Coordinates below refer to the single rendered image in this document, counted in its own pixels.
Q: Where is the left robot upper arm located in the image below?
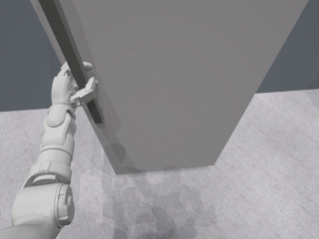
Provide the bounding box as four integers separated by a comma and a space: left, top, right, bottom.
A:
0, 182, 75, 239

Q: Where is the fridge door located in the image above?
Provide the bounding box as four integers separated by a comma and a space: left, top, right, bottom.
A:
30, 0, 309, 175

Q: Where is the robot left hand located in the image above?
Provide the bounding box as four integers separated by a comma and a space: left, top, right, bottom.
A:
51, 62, 99, 112

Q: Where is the robot left forearm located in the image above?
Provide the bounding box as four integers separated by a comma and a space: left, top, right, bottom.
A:
11, 104, 77, 226

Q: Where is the handle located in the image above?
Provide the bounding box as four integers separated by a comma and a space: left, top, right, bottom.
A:
38, 0, 104, 124

